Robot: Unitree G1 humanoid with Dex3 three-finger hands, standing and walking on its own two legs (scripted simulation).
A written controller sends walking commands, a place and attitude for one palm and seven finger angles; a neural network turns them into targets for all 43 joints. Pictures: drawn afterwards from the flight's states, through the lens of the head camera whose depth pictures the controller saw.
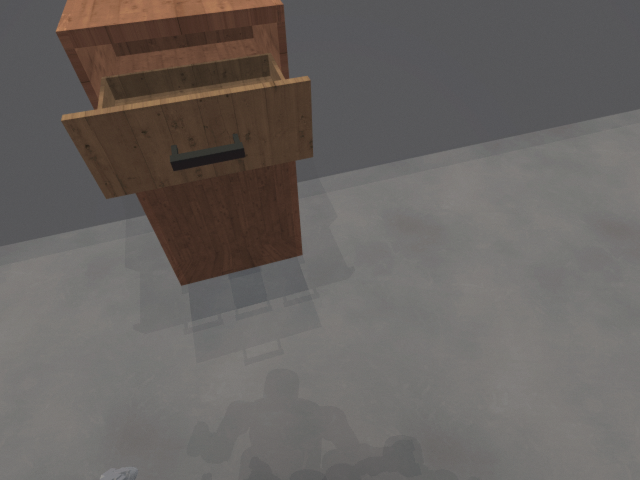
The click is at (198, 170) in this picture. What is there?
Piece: drawer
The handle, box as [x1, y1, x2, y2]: [170, 134, 244, 170]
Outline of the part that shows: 242,144 239,141 237,134 232,134 234,139 233,144 180,154 177,153 176,145 171,145 172,154 170,155 170,162 173,170 177,170 243,157 244,151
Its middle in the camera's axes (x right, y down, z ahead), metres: -0.22 -0.17 +0.75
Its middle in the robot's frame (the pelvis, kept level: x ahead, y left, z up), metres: +0.67 +0.25 +0.03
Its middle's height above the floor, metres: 0.80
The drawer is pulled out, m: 0.30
